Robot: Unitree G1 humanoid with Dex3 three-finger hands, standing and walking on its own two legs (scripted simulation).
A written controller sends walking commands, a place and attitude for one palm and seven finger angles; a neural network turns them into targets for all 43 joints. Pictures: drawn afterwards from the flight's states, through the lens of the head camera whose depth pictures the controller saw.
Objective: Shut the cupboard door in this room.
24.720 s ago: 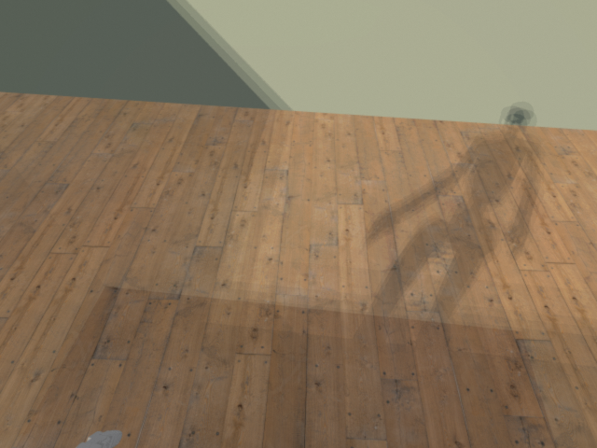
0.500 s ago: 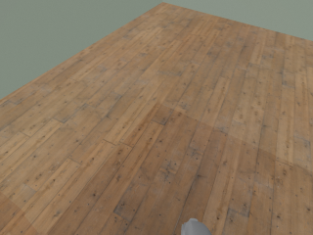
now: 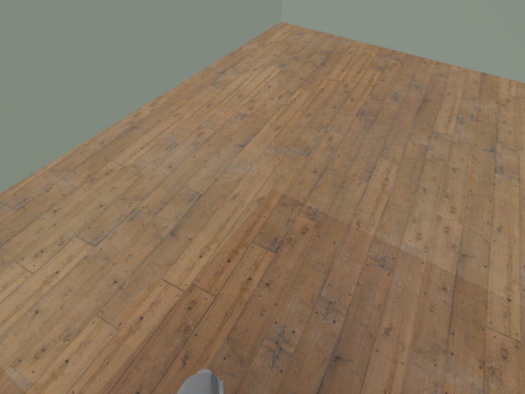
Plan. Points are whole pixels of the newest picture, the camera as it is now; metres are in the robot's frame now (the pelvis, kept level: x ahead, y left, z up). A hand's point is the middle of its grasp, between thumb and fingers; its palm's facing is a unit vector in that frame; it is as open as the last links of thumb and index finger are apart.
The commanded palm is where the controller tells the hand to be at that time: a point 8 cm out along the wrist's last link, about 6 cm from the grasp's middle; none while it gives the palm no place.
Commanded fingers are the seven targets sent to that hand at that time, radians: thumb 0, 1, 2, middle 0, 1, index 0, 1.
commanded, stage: walk around to get in front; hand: left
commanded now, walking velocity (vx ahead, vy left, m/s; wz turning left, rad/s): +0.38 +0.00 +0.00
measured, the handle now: out of the picture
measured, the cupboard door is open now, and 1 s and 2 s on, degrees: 84 84 84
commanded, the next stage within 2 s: walk to a spot facing it in 1.42 s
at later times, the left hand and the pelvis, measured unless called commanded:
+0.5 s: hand (161, 312) +0.30 +0.23 -0.17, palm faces -0.02 -0.99 -0.17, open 7.4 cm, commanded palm none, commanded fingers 0.00 0.90 0.90 -0.20 -0.30 -0.20 -0.30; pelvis +0.21 +0.05 +0.00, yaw -2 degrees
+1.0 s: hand (205, 250) +0.45 +0.16 -0.17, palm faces +0.01 -0.97 -0.23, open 7.2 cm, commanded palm none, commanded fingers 0.00 0.90 0.90 -0.20 -0.30 -0.20 -0.30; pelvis +0.42 -0.03 +0.00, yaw -2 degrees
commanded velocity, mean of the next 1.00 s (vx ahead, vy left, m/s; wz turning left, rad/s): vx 0.38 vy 0.00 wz -0.02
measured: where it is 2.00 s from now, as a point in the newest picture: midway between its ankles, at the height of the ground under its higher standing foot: (278, 258)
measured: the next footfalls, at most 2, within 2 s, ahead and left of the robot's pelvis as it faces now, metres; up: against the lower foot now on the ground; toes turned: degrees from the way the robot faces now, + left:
left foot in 0.14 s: +0.20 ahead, +0.14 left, +0.00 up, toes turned +11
right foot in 0.68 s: +0.42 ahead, -0.12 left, +0.00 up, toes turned -13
